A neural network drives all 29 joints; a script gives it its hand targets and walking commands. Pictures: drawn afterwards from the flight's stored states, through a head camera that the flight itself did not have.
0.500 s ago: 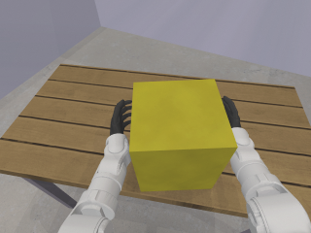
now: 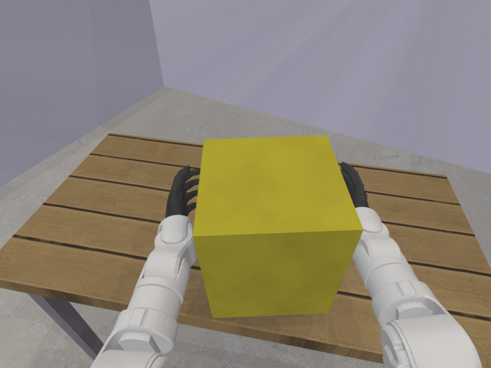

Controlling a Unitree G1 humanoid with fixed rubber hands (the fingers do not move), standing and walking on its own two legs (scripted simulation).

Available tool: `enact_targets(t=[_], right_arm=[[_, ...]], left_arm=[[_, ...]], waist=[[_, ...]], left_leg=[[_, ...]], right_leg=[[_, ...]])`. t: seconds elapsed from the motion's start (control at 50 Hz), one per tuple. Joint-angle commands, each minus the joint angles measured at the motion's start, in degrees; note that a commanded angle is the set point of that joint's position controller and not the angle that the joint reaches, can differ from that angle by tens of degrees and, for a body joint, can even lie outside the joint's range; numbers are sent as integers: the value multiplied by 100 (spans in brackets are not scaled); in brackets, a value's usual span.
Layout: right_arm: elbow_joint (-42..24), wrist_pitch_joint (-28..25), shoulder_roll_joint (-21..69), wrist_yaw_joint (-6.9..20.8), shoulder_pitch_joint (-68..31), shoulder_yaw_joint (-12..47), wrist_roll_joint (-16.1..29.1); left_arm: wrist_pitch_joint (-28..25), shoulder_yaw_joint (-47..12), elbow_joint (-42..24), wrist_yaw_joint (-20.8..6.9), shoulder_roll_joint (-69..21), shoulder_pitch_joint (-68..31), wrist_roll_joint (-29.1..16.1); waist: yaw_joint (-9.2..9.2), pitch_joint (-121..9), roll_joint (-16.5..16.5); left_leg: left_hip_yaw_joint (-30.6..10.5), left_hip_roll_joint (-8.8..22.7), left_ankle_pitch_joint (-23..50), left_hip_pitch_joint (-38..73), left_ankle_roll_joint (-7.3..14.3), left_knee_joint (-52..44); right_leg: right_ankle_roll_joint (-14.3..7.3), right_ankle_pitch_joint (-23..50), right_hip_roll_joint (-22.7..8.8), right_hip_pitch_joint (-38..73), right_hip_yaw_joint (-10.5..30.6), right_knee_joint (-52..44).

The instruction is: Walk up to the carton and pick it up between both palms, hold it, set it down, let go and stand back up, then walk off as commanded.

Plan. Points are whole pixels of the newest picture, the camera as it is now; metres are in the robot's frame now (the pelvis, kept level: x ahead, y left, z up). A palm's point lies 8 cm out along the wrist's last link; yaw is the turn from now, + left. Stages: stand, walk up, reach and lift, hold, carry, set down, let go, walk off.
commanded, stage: reach and lift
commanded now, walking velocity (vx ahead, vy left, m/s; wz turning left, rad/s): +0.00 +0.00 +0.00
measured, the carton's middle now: (268, 229) +0.37 +0.02 +0.06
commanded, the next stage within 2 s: hold in 1.78 s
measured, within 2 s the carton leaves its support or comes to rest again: neither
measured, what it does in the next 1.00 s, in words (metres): stands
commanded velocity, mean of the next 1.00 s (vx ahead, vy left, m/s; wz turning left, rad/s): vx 0.00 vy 0.00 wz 0.00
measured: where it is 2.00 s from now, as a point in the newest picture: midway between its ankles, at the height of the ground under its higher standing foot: outside the picture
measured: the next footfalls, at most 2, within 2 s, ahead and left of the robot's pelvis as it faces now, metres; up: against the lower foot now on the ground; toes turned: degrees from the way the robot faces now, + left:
none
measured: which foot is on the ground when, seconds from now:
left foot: down 0.00-1.00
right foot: down 0.00-1.00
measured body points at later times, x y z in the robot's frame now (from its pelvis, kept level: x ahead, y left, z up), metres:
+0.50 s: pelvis +0.00 +0.00 +0.00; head -0.04 +0.01 +0.45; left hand +0.37 +0.17 +0.14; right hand +0.41 -0.14 +0.13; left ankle +0.00 +0.13 -0.75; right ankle +0.02 -0.11 -0.75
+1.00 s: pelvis -0.01 +0.00 +0.00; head -0.06 +0.02 +0.45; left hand +0.37 +0.17 +0.18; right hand +0.39 -0.13 +0.15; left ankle +0.00 +0.13 -0.75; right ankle +0.02 -0.11 -0.75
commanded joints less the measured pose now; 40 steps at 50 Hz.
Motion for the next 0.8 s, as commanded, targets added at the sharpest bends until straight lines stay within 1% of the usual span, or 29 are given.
enact_targets(t=[0.0, 0.02, 0.04, 0.06, 0.08, 0.12, 0.14, 0.16, 0.2, 0.22, 0.24, 0.32, 0.34, 0.36, 0.38, 0.42, 0.46, 0.48, 0.5, 0.54, 0.58, 0.62, 0.64, 0.66, 0.68, 0.7, 0.74, 0.76, 0.78], right_arm=[[-2310, 117, 4234, 770, -3663, 1105, -693], [-2080, 217, 4240, 770, -3622, 1059, -658], [-2176, 243, 4143, 781, -3718, 974, -643], [-1988, 303, 4208, 759, -3491, 930, -694], [-2275, 357, 4163, 746, -3586, 1061, -675], [-2489, 314, 4165, 748, -4025, 889, -761], [-2664, 391, 4246, 701, -3932, 1014, -686], [-2742, 382, 4279, 695, -4000, 967, -690], [-3200, 427, 4429, 626, -4008, 1206, -556], [-3140, 488, 4425, 604, -4031, 1112, -588], [-3197, 561, 4511, 581, -3979, 1225, -514], [-2937, 772, 4360, 486, -3627, 1107, -579], [-2850, 828, 4395, 463, -3530, 1181, -532], [-2896, 864, 4339, 420, -3379, 1165, -554], [-2999, 880, 4433, 415, -3432, 1230, -552], [-3157, 908, 4321, 347, -3535, 1242, -461], [-3241, 886, 4322, 354, -3786, 1161, -468], [-3479, 897, 4409, 337, -3936, 1188, -433], [-3394, 898, 4341, 319, -3955, 1118, -481], [-3913, 878, 4537, 281, -4052, 1379, -311], [-3692, 965, 4531, 234, -4112, 1326, -313], [-3516, 1034, 4434, 237, -4149, 1178, -335], [-3206, 1086, 4352, 220, -3913, 1091, -404], [-3193, 1126, 4404, 197, -3849, 1110, -420], [-3105, 1150, 4414, 179, -3827, 1053, -491], [-3144, 1152, 4336, 173, -3880, 963, -514], [-3282, 1125, 4264, 163, -4077, 899, -547], [-3346, 1121, 4281, 154, -4224, 1012, -491], [-3366, 1094, 4251, 164, -4391, 962, -508]], left_arm=[[221, -2597, -1459, -923, -4010, -3844, 430], [298, -2555, -1381, -945, -3990, -3858, 434], [393, -2522, -1434, -952, -4000, -3894, 452], [434, -2432, -1456, -979, -3901, -3993, 526], [527, -2376, -1336, -1007, -3850, -3799, 508], [552, -2417, -1318, -1029, -3907, -4026, 415], [637, -2366, -1330, -1074, -3751, -3910, 432], [657, -2325, -1339, -1104, -3771, -3970, 423], [664, -2559, -1700, -1130, -3764, -3957, 243], [666, -2603, -1768, -1128, -3729, -4215, 206], [710, -2450, -1701, -1148, -3662, -4069, 295], [942, -2246, -1751, -1287, -3412, -3977, 441], [1008, -2189, -1729, -1338, -3349, -3851, 521], [1069, -2147, -1723, -1408, -3284, -3702, 520], [1128, -2150, -1817, -1434, -3276, -3710, 521], [1216, -1987, -1745, -1534, -3223, -3684, 546], [1310, -2116, -1863, -1584, -3297, -3953, 461], [1358, -2064, -1819, -1590, -3282, -3904, 451], [1317, -2147, -1911, -1601, -3357, -4053, 430], [1317, -2397, -2281, -1600, -3469, -4213, 183], [1398, -2238, -2084, -1601, -3311, -4265, 291], [1489, -2210, -1986, -1632, -3259, -4349, 319], [1562, -2054, -1754, -1691, -3216, -4156, 421], [1609, -1865, -1644, -1754, -3129, -4059, 474], [1669, -1738, -1546, -1820, -3036, -4075, 554], [1737, -1570, -1370, -1897, -2986, -3897, 631], [1796, -1573, -1336, -1959, -2972, -3907, 654], [1845, -1543, -1365, -1980, -2961, -3938, 660], [1854, -1537, -1362, -2006, -3017, -4034, 648]], waist=[[-695, -2262, -100], [-736, -1993, -189], [-741, -2050, -103], [-796, -1845, -120], [-718, -1675, -251], [-802, -1965, -236], [-715, -1833, -329], [-736, -1890, -370], [-772, -2348, -387], [-885, -2480, -312], [-775, -2312, -398], [-933, -2100, -314], [-888, -1835, -297], [-1010, -1844, -471], [-935, -1954, -432], [-961, -1646, -477], [-1028, -1708, -327], [-945, -1808, -421], [-1083, -1774, -280], [-1044, -2290, -350], [-990, -2032, -310], [-1089, -1816, -269], [-1158, -1506, -276], [-1075, -1389, -472], [-1083, -1212, -482], [-1077, -1066, -558], [-1154, -1196, -492], [-1037, -1197, -503], [-1055, -1269, -469]], left_leg=[[-99, -240, 1947, 838, -388, -147], [-125, -242, 1771, 811, -375, -165], [-134, -221, 1642, 855, -393, -213], [-76, -248, 1627, 871, -363, -250], [-102, -244, 1470, 799, -290, -284], [-100, -281, 1314, 653, -282, -295], [-55, -281, 1163, 584, -190, -307], [-40, -305, 1196, 607, -168, -320], [-67, -366, 1619, 771, -180, -248], [-81, -357, 1560, 784, -180, -227], [-70, -375, 1507, 680, -152, -245], [-65, -408, 1391, 750, -124, -328], [-31, -423, 1342, 707, -95, -360], [-59, -440, 1407, 793, -89, -344], [-29, -424, 1458, 806, -59, -376], [-42, -476, 1317, 718, -29, -401], [-33, -469, 1391, 817, -54, -404], [3, -475, 1347, 768, -22, -398], [-61, -479, 1341, 788, -56, -407], [-58, -484, 1616, 951, -64, -300], [-42, -517, 1431, 935, -44, -311], [-43, -473, 1256, 921, -55, -368], [-40, -489, 1055, 948, -40, -433], [19, -511, 832, 802, 34, -510], [67, -506, 692, 823, 78, -578], [84, -513, 567, 709, 113, -653], [71, -477, 586, 759, 104, -658], [96, -487, 546, 752, 131, -631], [81, -472, 548, 786, 113, -645]], right_leg=[[-52, 429, 361, 1455, 307, -233], [-41, 281, 348, 1393, 327, -256], [-43, 213, 341, 1405, 304, -277], [-26, 271, 297, 1524, 293, -287], [4, 148, 312, 1527, 322, -283], [28, 126, 300, 1633, 300, -230], [63, 124, 281, 1686, 346, -194], [88, 174, 284, 1746, 321, -157], [142, 805, 282, 2106, 322, -44], [126, 777, 266, 2099, 340, -46], [148, 810, 264, 2184, 381, -23], [176, 787, 246, 2303, 351, -34], [210, 770, 218, 2326, 356, -44], [225, 877, 197, 2361, 359, -94], [231, 965, 226, 2442, 340, -21], [268, 876, 190, 2470, 326, -69], [243, 839, 206, 2406, 283, -31], [243, 882, 229, 2471, 318, -26], [264, 830, 208, 2403, 261, -27], [262, 1267, 237, 2545, 252, 49], [282, 997, 210, 2428, 254, -22], [254, 774, 241, 2244, 216, -36], [263, 613, 192, 2211, 206, -109], [309, 458, 155, 2267, 235, -169], [309, 269, 141, 2197, 227, -196], [311, 199, 140, 2226, 240, -203], [303, 179, 126, 2297, 271, -179], [328, 117, 144, 2182, 222, -172], [313, 99, 161, 2223, 219, -180]])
